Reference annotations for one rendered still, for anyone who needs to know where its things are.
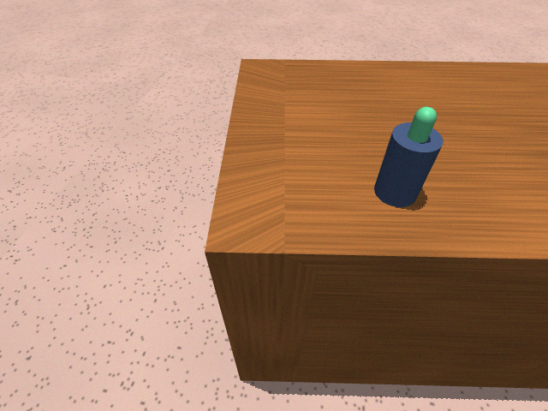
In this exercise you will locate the bottle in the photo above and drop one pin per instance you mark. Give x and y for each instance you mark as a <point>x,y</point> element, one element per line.
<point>410,155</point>

